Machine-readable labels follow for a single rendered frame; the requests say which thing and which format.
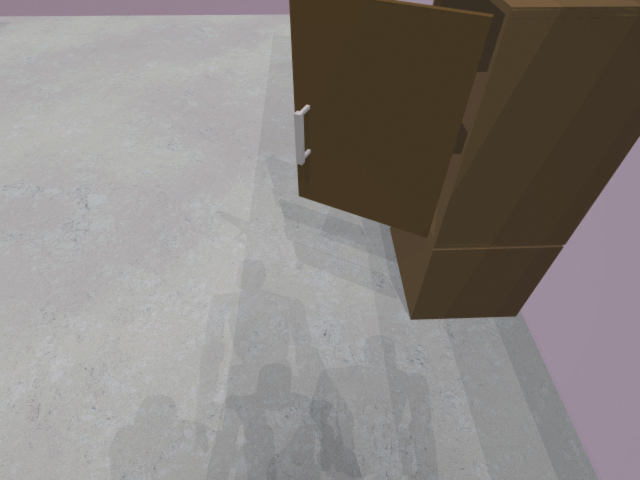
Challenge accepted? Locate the handle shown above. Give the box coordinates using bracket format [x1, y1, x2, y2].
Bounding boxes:
[294, 105, 311, 165]

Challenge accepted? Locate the cupboard door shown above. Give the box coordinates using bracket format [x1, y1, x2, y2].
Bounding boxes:
[289, 0, 494, 238]

